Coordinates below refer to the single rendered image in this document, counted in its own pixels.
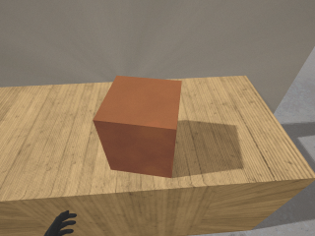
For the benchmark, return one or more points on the carton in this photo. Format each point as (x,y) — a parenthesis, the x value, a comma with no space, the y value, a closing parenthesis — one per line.
(137,125)

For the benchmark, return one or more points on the left robot hand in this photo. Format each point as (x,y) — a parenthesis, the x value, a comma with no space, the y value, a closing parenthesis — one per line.
(58,224)

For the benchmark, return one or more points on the pedestal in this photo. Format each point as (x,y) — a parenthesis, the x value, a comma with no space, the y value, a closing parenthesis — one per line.
(233,165)

